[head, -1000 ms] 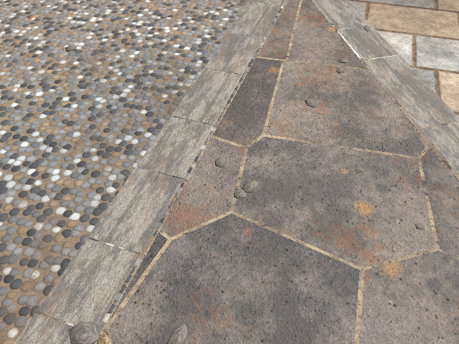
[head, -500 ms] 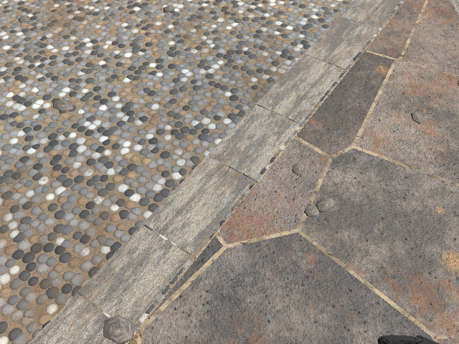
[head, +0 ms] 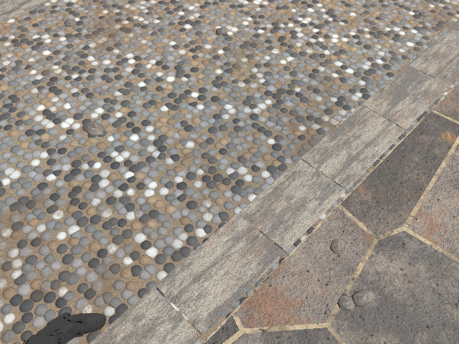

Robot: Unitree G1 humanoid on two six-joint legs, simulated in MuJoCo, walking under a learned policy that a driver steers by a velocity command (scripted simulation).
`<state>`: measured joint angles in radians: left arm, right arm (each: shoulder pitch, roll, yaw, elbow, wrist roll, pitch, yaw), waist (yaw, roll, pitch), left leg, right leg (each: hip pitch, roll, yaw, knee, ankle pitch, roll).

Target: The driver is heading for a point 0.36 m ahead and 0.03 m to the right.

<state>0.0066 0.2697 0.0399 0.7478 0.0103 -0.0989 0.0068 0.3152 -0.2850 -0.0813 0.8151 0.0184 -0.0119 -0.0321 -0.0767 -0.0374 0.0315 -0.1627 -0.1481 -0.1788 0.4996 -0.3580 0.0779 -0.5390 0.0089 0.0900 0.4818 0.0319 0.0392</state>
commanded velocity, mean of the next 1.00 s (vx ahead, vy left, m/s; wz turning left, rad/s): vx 0.04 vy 0.00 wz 0.12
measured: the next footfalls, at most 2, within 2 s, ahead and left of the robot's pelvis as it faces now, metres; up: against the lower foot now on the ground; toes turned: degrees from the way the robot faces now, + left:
right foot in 0.02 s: +0.20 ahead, -0.12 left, +0.00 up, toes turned +4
left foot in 0.38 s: +0.12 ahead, +0.12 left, +0.00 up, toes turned +2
